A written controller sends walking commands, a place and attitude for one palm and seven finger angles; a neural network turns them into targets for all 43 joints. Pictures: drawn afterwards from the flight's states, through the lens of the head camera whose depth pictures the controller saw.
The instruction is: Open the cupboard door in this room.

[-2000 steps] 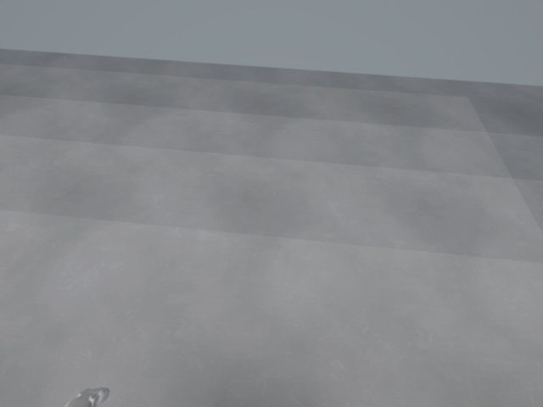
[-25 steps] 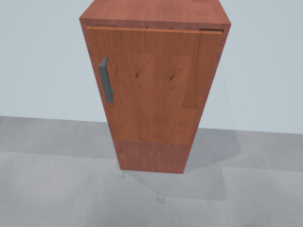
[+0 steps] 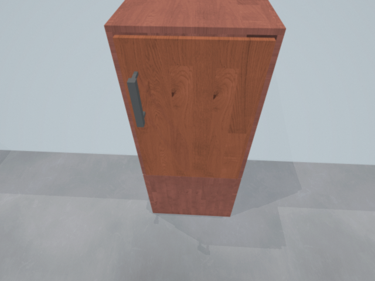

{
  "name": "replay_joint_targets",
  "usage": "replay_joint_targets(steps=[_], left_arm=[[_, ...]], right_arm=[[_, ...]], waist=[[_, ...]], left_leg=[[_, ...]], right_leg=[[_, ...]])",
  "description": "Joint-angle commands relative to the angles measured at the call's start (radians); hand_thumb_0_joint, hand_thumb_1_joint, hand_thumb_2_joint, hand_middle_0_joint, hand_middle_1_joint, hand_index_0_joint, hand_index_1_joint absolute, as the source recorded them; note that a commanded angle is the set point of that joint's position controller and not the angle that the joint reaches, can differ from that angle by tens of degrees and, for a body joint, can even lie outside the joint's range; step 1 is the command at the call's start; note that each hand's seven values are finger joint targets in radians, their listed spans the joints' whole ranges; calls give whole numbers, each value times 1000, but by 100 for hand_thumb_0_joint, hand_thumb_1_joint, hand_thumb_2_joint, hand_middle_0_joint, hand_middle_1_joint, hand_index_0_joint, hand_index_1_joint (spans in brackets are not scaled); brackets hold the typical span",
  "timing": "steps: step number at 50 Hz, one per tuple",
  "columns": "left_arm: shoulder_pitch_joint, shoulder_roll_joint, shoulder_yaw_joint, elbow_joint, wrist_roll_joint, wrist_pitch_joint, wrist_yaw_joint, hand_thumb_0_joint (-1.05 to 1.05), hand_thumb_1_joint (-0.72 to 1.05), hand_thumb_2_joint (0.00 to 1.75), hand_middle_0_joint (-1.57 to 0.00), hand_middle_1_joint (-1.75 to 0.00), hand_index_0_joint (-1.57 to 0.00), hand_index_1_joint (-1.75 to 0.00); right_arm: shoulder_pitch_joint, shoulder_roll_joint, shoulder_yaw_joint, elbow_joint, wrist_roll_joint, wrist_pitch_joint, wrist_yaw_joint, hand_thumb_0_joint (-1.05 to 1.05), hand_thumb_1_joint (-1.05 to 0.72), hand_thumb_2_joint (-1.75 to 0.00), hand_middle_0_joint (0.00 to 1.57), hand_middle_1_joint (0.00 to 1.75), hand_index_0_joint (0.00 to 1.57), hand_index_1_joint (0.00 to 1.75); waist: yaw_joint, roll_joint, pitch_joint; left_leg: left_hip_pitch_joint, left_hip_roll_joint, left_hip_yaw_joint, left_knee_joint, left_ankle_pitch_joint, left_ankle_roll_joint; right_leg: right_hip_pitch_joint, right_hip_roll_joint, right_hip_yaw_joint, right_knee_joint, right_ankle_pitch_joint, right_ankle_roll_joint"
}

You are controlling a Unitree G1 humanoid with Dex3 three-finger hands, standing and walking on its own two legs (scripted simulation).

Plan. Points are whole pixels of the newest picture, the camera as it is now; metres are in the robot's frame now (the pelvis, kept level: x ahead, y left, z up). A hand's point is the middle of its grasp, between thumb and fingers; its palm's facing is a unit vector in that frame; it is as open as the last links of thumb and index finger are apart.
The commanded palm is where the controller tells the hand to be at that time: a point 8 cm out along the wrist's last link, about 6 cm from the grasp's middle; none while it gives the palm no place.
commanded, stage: look again from close up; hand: left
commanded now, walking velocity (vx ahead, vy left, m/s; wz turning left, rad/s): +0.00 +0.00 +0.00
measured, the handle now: (138, 100) +0.58 +0.17 +0.08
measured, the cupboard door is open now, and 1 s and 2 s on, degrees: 0 0 0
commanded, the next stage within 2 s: raise the hand with hooked fingers in 0.24 s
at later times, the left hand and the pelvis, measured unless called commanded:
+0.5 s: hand out of the picture +0.14 +0.21 -0.05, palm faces +0.27 -0.95 -0.15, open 7.4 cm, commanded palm +0.10 +0.24 -0.05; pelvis -0.01 +0.01 -0.01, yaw +4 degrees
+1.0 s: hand (90, 256) +0.18 +0.21 -0.01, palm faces +0.00 -1.00 -0.08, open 10.0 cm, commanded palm +0.15 +0.27 +0.00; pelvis +0.00 -0.02 -0.07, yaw +5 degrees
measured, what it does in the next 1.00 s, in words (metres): lowers itself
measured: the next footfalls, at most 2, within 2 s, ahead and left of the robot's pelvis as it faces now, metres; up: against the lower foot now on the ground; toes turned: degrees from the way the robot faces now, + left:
none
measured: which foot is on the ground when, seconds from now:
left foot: down 0.00-1.00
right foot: down 0.00-1.00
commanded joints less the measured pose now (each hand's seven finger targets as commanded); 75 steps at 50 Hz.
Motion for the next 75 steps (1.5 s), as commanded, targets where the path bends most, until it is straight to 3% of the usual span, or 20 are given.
replay_joint_targets(steps=[1, 16, 17, 18, 19, 20, 21, 22, 24, 27, 29, 31, 35, 39, 44, 50, 55, 59, 66, 75], left_arm=[[69, 78, 19, -52, -4, -11, 7, 0, 90, 90, -20, -30, -20, -30], [64, 110, 14, -40, -3, -16, -1, 0, 90, 90, -20, -30, -20, -30], [126, 109, 7, -1, 5, -11, 34, 0, 90, 90, -20, -30, -20, -30], [-640, 355, 162, -1605, -217, -229, 34, 0, 88, 89, -20, -32, -20, -32], [-164, 300, 157, -1386, -147, -189, 78, 0, 85, 88, -20, -33, -20, -33], [129, 86, 23, -1205, -163, -61, 103, 0, 83, 87, -21, -34, -21, -34], [132, -43, -61, -1167, -200, -37, 85, 0, 81, 86, -21, -36, -21, -36], [40, 13, -21, -1216, -215, -89, 76, 0, 78, 85, -21, -37, -21, -37], [97, 8, 13, -1059, -206, -197, 25, 0, 74, 83, -21, -40, -21, -40], [249, 14, 80, -878, -234, -415, -154, 0, 67, 80, -22, -45, -22, -45], [264, 83, 137, -891, -253, -551, -292, 0, 62, 78, -22, -48, -22, -48], [252, 200, 229, -947, -259, -601, -411, 0, 57, 76, -22, -51, -22, -51], [172, 249, 316, -1220, -353, -493, -421, 0, 48, 72, -23, -57, -23, -57], [85, 228, 289, -1425, -352, -493, -360, 0, 39, 68, -24, -63, -24, -63], [22, 248, 262, -1317, -351, -491, -440, 0, 27, 63, -25, -70, -25, -70], [74, 360, 423, -1214, -419, -353, -517, 0, 13, 57, -25, -80, -25, -80], [46, 356, 460, -1180, -455, -350, -498, 0, 1, 52, -26, -87, -26, -87], [31, 337, 423, -1167, -444, -368, -503, 0, -8, 48, -27, -93, -27, -93], [-85, 409, 450, -1197, -441, -361, -503, 0, -24, 41, -28, -103, -28, -103], [-237, 453, 465, -1104, -431, -275, -505, 0, -45, 32, -30, -117, -30, -117]], right_arm=[[14, -116, -29, -61, 0, -30, -3, 0, -90, -90, 20, 30, 20, 30], [-31, -150, -26, -40, 7, -37, -1, 0, -90, -90, 20, 30, 20, 30], [-124, -176, -29, -98, 15, -29, 0, 0, -90, -90, 20, 30, 20, 30], [-105, -298, -35, -467, 77, -177, -42, 0, -90, -90, 20, 30, 20, 30], [-161, -228, -3, -403, 79, -276, -77, 0, -90, -90, 20, 30, 20, 30], [-170, -186, -15, -397, 90, -312, -68, 0, -90, -90, 20, 30, 20, 30], [-138, -194, -7, -381, 102, -330, -70, 0, -90, -90, 20, 30, 20, 30], [-151, -231, -22, -425, 90, -346, -73, 0, -90, -90, 20, 30, 20, 30], [-140, -251, -40, -451, 53, -351, -61, 0, -90, -90, 20, 30, 20, 30], [-170, -246, -73, -526, 36, -346, -15, 0, -90, -90, 20, 30, 20, 30], [-202, -251, -88, -589, 34, -339, 14, 0, -90, -90, 20, 30, 20, 30], [-214, -261, -100, -661, 47, -322, 29, 0, -90, -90, 20, 30, 20, 30], [-217, -242, -91, -748, 63, -278, 0, 0, -90, -90, 20, 30, 20, 30], [-157, -213, -79, -720, 55, -255, -31, 0, -90, -90, 20, 30, 20, 30], [-142, -233, -62, -653, 58, -277, -50, 0, -90, -90, 20, 30, 20, 30], [-174, -242, -54, -664, 70, -282, -57, 0, -90, -90, 20, 30, 20, 30], [-167, -236, -46, -663, 68, -289, -58, 0, -90, -90, 20, 30, 20, 30], [-140, -248, -47, -662, 72, -301, -51, 0, -90, -90, 20, 30, 20, 30], [-122, -272, -40, -666, 77, -316, -55, 0, -90, -90, 20, 30, 20, 30], [-119, -287, -22, -670, 82, -299, -69, 0, -90, -90, 20, 30, 20, 30]], waist=[[19, -37, 75], [15, -20, 50], [54, -1, 111], [-100, 179, -395], [36, 249, -381], [0, 222, -210], [-24, 145, -50], [-48, 98, 38], [-60, -149, 54], [27, -266, -35], [50, -230, -117], [80, -66, -186], [88, 45, -314], [17, 80, -318], [-42, 55, -266], [38, 14, -366], [42, -33, -322], [25, 3, -307], [28, 59, -301], [26, 81, -247]], left_leg=[[-58, 106, -182, -208, -182, 0], [17, 109, -158, -220, -115, -8], [-1, 123, -76, -34, -59, -42], [276, -4, -130, -124, 23, -35], [289, 48, -177, -167, -52, -41], [121, 59, -217, -218, -215, -76], [36, 42, -206, -200, -281, -54], [-35, 26, -217, -143, -305, -45], [-145, 6, -214, -13, -302, -44], [-317, -17, -151, 191, -260, -56], [-403, -30, -129, 307, -224, -51], [-423, -33, -124, 360, -200, -44], [-375, -22, -143, 371, -161, -23], [-323, -3, -154, 424, -35, -9], [-364, 4, -168, 472, -54, -4], [-342, -7, -164, 429, 29, -4], [-329, -6, -164, 380, 36, -10], [-283, -8, -157, 342, 28, -7], [-194, -5, -168, 269, 11, -6], [-126, 2, -194, 181, -48, -15]], right_leg=[[-45, -47, 78, -114, -20, -47], [-33, -62, 89, -162, 49, -38], [-80, -100, 111, -184, 94, -38], [11, 7, -17, -72, 136, -41], [-37, 22, -30, 22, 26, -54], [-154, 35, -65, 51, -76, -38], [-187, 41, -67, 42, -54, -33], [-219, 41, -67, 3, -85, -26], [-348, 52, -81, 34, -194, -19], [-479, 48, -53, 167, -320, -31], [-498, 37, 0, 235, -320, -42], [-489, 31, 37, 303, -282, -58], [-452, 53, 41, 342, -175, -45], [-478, 66, 31, 337, -28, -33], [-533, 68, 54, 309, -52, -22], [-364, 53, 74, 264, 25, -15], [-342, 52, 61, 240, 53, -4], [-366, 56, 40, 226, 38, -8], [-350, 70, 2, 206, 5, -26], [-329, 81, -24, 161, -22, -34]])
